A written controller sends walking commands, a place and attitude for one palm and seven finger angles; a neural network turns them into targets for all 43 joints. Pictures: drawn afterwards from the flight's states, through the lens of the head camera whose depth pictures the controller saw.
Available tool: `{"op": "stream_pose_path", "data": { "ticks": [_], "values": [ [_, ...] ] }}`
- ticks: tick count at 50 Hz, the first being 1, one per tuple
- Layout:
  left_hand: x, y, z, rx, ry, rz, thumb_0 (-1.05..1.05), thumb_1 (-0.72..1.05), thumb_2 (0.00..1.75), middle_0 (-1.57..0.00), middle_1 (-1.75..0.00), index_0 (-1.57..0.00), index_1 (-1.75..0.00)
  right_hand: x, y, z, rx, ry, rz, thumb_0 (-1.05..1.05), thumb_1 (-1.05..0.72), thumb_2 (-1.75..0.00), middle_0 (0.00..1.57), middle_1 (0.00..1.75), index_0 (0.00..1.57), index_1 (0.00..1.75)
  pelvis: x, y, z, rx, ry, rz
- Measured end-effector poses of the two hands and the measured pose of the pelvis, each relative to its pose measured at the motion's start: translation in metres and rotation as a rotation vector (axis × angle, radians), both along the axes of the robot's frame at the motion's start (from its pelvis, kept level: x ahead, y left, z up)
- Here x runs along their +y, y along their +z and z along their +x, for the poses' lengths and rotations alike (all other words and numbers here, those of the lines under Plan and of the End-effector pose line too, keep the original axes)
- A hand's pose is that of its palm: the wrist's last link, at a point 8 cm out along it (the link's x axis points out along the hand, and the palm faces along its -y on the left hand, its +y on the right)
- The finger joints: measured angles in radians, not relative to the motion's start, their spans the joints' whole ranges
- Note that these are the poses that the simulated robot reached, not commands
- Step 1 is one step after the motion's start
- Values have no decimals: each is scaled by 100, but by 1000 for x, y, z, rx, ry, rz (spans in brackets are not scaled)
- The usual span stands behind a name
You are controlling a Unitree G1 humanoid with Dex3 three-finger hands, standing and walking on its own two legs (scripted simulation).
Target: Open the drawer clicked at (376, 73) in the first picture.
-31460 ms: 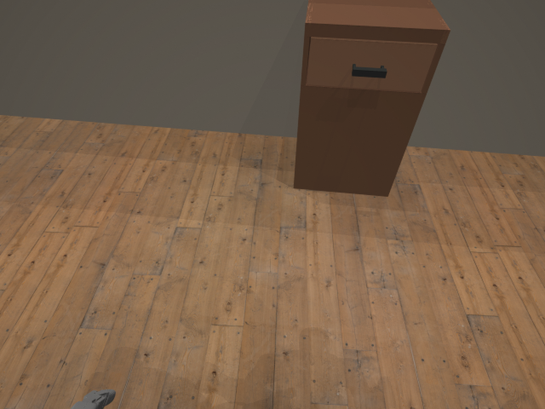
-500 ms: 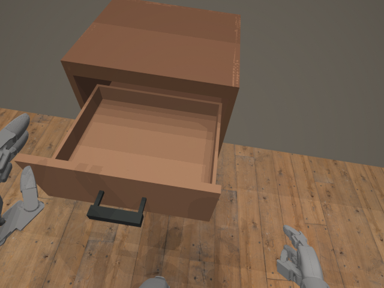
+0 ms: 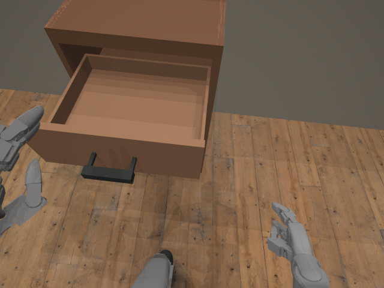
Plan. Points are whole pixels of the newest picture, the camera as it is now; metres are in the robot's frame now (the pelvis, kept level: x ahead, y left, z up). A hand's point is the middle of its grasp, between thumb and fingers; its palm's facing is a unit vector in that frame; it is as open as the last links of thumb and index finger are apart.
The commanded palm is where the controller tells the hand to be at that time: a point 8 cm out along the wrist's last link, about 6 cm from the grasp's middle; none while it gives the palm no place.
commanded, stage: step back with the hand held close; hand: left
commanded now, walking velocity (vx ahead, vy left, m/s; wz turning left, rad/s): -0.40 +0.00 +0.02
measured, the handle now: (111, 166) +0.38 +0.23 -0.07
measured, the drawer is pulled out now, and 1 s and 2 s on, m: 0.30 0.30 0.30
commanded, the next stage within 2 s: stop stepping back and stand still in 0.16 s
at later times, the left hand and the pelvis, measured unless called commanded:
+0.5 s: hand out of the picture +0.06 +0.16 +0.19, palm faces +0.32 -0.76 -0.57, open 7.4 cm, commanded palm +0.00 +0.21 +0.19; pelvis -0.11 -0.07 +0.00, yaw +2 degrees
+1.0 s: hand out of the picture -0.01 +0.16 +0.19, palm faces +0.49 -0.75 -0.45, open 7.4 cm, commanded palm -0.07 +0.20 +0.19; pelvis -0.17 -0.09 +0.00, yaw +6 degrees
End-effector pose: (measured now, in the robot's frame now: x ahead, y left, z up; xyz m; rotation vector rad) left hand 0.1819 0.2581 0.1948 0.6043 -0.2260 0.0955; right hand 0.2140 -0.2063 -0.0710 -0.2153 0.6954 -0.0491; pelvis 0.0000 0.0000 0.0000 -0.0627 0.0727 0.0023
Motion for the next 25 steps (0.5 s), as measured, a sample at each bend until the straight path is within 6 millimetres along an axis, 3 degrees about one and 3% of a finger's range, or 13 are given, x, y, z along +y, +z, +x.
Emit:
{"op": "stream_pose_path", "data": {
  "ticks": [5, 10, 15, 20, 25],
  "values": [
    [6, 10, -40, -29, 89, -11, 1, 88, 90, -21, -31, -22, -30, -24, 12, -37, 74, -79, -52, 1, -90, -90, 20, 30, 20, 30, -9, 12, -5, 18, 16, 73],
    [15, -5, -57, -24, 179, -50, 1, 89, 90, -21, -31, -21, -30, -33, 13, -53, 37, -73, -87, 1, -91, -90, 20, 29, 20, 30, -10, 8, -36, 4, 40, 25],
    [-8, -8, -78, -27, 129, -95, 2, 89, 90, -21, -31, -21, -30, -34, 18, -88, 34, -32, -54, 1, -91, -90, 20, 29, 20, 30, -27, 14, -73, -21, 33, 27],
    [-41, 13, -118, -46, 68, -44, 2, 89, 90, -21, -31, -21, -30, -44, 23, -128, 12, -44, -10, 1, -90, -90, 20, 30, 20, 30, -48, 14, -95, -40, 29, 17],
    [-61, 23, -155, -128, 114, 64, 2, 89, 90, -21, -31, -21, -30, -71, 1, -155, 13, -38, 12, 1, -90, -90, 20, 30, 20, 30, -72, -2, -114, -53, 41, 55]
  ]
}}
